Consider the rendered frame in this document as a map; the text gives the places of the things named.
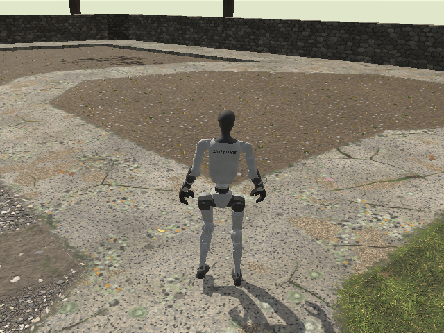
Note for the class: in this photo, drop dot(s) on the robot left forearm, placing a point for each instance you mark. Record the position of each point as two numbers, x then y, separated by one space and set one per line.
189 180

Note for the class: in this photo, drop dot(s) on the left robot upper arm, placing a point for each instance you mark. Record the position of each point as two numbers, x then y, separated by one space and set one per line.
202 146

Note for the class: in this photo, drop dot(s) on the robot left foot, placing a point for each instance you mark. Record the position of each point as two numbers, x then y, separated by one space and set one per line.
201 273

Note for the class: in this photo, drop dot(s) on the robot right foot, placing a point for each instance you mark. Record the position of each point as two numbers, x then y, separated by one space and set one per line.
237 279

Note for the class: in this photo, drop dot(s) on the right robot upper arm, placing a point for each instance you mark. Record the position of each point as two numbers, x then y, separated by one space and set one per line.
249 158

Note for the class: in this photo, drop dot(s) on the robot foot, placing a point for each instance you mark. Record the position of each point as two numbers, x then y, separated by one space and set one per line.
201 273
237 279

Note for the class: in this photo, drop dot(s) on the robot left hand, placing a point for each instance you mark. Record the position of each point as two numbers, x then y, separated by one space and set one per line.
183 194

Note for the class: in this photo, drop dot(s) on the robot right forearm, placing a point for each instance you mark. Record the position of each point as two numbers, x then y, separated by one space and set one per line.
258 182

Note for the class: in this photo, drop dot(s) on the robot right hand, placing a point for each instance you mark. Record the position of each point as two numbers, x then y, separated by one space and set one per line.
261 193

